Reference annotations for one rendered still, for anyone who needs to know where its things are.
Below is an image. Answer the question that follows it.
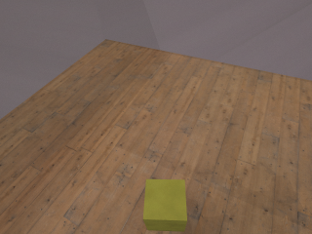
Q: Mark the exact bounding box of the carton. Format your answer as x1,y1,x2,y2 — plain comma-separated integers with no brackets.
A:
143,178,187,232

